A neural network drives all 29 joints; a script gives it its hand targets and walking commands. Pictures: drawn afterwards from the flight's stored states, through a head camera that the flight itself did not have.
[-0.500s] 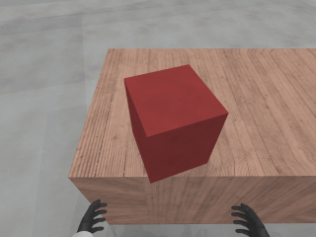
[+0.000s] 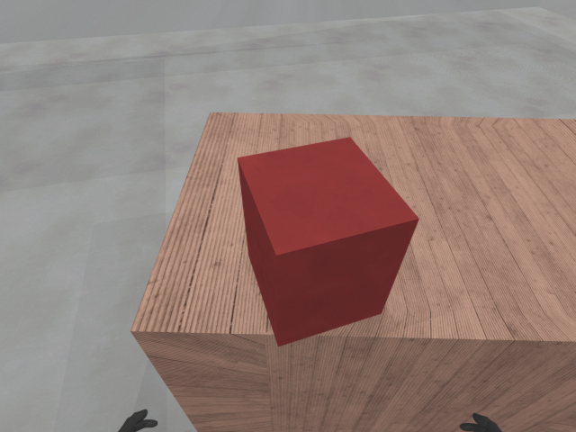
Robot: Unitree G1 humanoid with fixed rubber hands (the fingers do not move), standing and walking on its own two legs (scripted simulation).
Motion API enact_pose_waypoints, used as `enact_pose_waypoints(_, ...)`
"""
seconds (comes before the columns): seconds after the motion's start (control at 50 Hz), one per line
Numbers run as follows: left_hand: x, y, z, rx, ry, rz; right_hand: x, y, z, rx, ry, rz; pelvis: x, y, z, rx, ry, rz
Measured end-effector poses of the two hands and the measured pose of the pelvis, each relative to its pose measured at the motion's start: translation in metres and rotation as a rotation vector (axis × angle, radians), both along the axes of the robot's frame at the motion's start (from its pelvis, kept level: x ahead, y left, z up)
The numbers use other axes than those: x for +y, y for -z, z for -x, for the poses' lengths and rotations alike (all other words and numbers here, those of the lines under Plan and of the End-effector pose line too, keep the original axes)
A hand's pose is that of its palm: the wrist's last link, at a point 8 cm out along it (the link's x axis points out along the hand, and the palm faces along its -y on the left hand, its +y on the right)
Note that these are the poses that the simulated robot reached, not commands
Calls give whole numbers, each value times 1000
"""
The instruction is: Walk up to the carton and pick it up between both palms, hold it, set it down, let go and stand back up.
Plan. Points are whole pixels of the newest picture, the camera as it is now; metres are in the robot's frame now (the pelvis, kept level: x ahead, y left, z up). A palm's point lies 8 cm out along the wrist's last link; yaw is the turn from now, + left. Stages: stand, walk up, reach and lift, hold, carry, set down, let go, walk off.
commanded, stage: stand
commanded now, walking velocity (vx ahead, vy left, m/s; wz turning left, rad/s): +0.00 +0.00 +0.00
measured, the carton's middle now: (314, 241) +0.42 -0.01 +0.03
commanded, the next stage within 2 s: none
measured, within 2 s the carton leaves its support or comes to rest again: neither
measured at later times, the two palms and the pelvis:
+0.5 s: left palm out of the picture +0.04 +0.29 -0.12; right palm out of the picture +0.03 -0.29 -0.11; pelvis -0.02 +0.00 +0.01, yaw +0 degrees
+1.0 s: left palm out of the picture +0.02 +0.30 -0.12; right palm out of the picture +0.02 -0.30 -0.11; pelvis -0.03 +0.00 +0.01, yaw -1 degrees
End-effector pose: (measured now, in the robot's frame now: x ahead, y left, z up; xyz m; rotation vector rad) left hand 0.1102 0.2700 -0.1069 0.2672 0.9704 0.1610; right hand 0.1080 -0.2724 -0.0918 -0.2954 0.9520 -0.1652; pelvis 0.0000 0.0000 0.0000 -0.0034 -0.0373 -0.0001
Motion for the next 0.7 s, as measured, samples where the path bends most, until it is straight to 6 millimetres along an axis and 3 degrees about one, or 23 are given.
enact_pose_waypoints(0.12, 19, 11, 39, 136, -30, -24, -25, 1, 33, 104, 45, 53, -1, -2, 1, -2, -2, 1)
enact_pose_waypoints(0.24, 23, 14, 63, 222, -40, -30, -31, 6, 57, 179, 64, 63, 0, -4, 5, -13, 1, 3)
enact_pose_waypoints(0.52, 22, 9, 73, 243, -31, -37, -14, 21, 79, 221, 56, 7, 2, -5, 19, -24, 9, 1)
enact_pose_waypoints(0.7, 24, 10, 79, 253, -33, -39, -16, 21, 87, 233, 67, 12, 2, -5, 23, -30, 9, 1)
